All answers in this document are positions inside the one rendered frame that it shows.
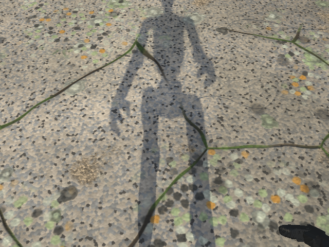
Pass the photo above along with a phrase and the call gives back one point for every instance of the right robot hand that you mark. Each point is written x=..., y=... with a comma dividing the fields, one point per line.
x=309, y=234

